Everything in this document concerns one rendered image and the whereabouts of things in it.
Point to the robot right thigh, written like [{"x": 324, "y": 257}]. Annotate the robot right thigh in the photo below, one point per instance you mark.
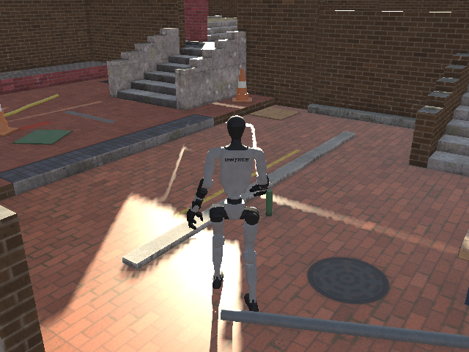
[{"x": 251, "y": 218}]

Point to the robot left forearm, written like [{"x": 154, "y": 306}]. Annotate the robot left forearm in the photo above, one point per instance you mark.
[{"x": 199, "y": 197}]

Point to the robot left upper arm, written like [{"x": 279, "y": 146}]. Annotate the robot left upper arm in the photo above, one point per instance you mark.
[{"x": 209, "y": 166}]

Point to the robot right upper arm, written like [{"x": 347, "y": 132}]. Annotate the robot right upper arm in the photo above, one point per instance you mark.
[{"x": 260, "y": 162}]

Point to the robot left hand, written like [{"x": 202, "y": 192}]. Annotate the robot left hand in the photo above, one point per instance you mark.
[{"x": 191, "y": 220}]

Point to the robot right forearm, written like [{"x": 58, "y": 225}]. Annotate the robot right forearm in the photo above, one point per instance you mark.
[{"x": 264, "y": 187}]

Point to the robot right hand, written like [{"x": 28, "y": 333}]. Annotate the robot right hand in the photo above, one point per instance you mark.
[{"x": 256, "y": 188}]

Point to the robot head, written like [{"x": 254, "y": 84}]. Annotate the robot head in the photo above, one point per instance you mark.
[{"x": 236, "y": 127}]

